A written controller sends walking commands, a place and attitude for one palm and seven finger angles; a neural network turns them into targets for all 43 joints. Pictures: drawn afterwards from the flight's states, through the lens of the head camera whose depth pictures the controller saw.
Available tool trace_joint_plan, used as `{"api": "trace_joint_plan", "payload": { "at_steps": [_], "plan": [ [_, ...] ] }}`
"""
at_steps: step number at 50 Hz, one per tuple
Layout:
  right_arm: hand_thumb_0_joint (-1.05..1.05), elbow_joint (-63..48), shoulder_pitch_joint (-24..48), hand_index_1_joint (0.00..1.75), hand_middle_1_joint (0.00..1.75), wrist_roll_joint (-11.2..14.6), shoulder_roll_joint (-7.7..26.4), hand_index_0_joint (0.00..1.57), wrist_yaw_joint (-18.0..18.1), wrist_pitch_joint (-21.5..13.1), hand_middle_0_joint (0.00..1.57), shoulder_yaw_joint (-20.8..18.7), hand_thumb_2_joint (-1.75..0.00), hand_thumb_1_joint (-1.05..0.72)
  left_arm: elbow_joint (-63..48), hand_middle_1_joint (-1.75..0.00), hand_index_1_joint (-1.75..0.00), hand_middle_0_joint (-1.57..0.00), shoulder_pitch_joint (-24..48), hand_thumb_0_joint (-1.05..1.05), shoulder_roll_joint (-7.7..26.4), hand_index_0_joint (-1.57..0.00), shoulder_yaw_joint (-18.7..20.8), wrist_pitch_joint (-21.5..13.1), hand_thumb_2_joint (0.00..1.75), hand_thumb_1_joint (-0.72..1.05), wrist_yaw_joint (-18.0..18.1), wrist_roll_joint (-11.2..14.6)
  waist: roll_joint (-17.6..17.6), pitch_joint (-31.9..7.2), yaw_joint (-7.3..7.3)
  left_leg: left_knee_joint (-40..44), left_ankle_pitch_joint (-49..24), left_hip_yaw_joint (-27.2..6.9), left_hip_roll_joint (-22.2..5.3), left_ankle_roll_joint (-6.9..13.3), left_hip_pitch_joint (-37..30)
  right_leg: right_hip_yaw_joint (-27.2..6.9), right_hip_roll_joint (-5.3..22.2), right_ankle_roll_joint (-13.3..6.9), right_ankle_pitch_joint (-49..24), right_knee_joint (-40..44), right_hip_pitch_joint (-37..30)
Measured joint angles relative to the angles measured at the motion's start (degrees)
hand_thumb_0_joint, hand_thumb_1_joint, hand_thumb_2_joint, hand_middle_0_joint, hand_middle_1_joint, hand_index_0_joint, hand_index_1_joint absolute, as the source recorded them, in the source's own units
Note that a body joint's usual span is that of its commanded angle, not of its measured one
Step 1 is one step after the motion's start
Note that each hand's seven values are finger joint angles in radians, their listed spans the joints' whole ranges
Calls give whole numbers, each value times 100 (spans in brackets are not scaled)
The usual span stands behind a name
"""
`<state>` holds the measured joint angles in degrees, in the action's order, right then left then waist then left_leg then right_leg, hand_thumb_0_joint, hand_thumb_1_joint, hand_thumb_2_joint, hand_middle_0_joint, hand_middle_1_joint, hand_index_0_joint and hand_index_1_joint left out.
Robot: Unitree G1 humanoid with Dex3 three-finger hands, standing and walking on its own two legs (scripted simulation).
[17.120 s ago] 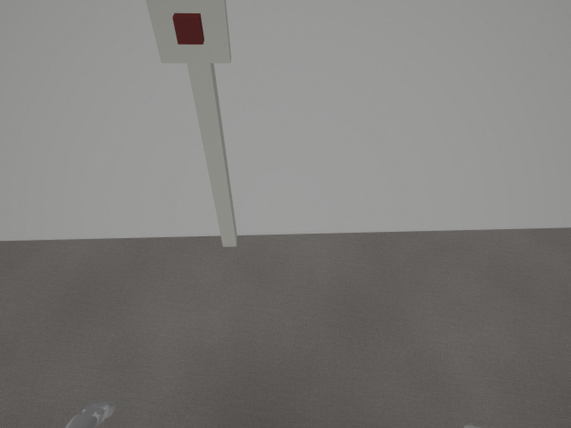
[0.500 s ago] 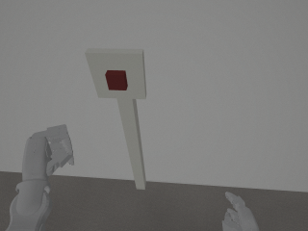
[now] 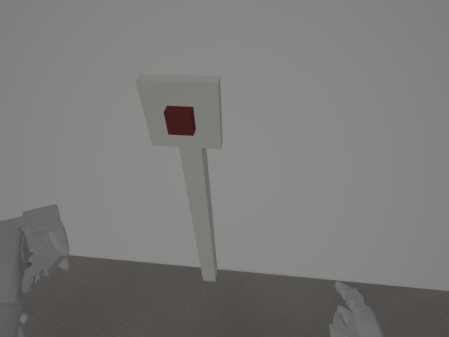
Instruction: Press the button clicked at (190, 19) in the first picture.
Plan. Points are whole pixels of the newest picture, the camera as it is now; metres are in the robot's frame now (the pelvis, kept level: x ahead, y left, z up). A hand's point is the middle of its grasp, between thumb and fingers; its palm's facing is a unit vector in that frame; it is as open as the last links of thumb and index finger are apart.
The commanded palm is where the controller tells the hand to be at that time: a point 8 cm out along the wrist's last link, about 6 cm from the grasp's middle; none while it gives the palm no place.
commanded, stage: draw the hand back to the body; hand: left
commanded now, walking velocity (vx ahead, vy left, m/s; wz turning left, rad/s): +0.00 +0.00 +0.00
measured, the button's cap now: (180, 120) +0.50 +0.17 +0.14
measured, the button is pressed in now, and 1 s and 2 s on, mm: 0 0 0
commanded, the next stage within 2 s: step back with the hand held close in 0.14 s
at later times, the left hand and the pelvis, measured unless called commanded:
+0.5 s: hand (77, 245) +0.18 +0.24 +0.15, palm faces +0.32 -0.83 -0.45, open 3.1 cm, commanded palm +0.12 +0.28 +0.17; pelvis -0.02 +0.00 +0.00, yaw -1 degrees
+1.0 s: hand (29, 302) +0.10 +0.25 +0.15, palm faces +0.37 -0.83 -0.41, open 3.1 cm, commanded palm +0.05 +0.30 +0.17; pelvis -0.09 +0.02 -0.02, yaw -1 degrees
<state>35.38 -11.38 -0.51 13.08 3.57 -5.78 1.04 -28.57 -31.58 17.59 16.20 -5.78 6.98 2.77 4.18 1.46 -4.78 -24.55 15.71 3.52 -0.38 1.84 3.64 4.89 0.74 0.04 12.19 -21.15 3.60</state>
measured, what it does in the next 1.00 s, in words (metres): shifts its weight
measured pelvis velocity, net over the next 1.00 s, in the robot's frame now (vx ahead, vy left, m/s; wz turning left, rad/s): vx -0.09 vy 0.02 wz -0.02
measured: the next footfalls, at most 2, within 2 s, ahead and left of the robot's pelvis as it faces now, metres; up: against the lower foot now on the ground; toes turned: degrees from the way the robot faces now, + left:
right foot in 1.36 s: -0.25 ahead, -0.11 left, +0.00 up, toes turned -3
left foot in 1.64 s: -0.11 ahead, +0.10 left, +0.00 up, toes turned -3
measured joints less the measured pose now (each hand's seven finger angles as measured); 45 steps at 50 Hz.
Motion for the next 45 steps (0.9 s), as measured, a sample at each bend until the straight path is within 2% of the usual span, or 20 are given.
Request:
{"api": "trace_joint_plan", "payload": {
  "at_steps": [15, 20, 25, 29, 35, 45],
  "plan": [
    [1, -25, -27, 30, 30, -7, -95, 20, 6, -17, 21, 70, -90, -90, 46, -150, -150, -131, 181, 2, 50, -130, 14, -38, 90, 89, -12, 9, -13, 47, 61, -4, -24, 7, -20, -17, 25, -10, -21, -17, -30, 3, 27],
    [1, -187, 61, 30, 30, -10, -76, 21, -43, 262, 21, 76, -90, -90, 129, -150, -150, -131, 153, 2, 149, -130, 394, -283, 90, 89, -43, 22, -45, 25, 239, -51, -101, 19, -52, -1, 460, -20, -52, -10, -180, 78, 415],
    [1, -321, 115, 30, 30, -3, 32, 21, -51, 453, 21, -63, -90, -90, -119, -150, -150, -131, -188, 2, 171, -130, 237, -315, 90, 89, -99, -18, -112, 104, 388, -123, -167, 85, -10, 44, 830, -85, 0, 28, -234, -66, 836],
    [1, -401, 94, 30, 30, 42, 47, 21, -16, 590, 21, -188, -90, -90, -424, -150, -150, -131, -488, 2, 377, -130, 263, -341, 90, 89, -103, -16, -210, 104, 462, -288, -145, 110, 26, 77, 1050, -111, 50, 58, -188, -294, 1089],
    [1, -491, 90, 30, 30, 64, -12, 20, 44, 626, 20, -240, -90, -90, -602, -149, -150, -131, -569, 2, 596, -130, 559, -435, 90, 89, -13, -11, -350, 50, 452, -515, -146, 154, 68, 128, 1263, -156, 110, 89, -164, -600, 1347],
    [1, -627, 62, 30, 30, 48, -94, 20, 32, 353, 21, -101, -90, -90, -536, -150, -150, -131, -311, 2, 289, -130, 483, -571, 90, 89, 67, -189, -378, 44, 363, -1130, -89, 141, 56, 200, 1796, -151, 135, 83, -201, -1115, 1827]
  ]
}}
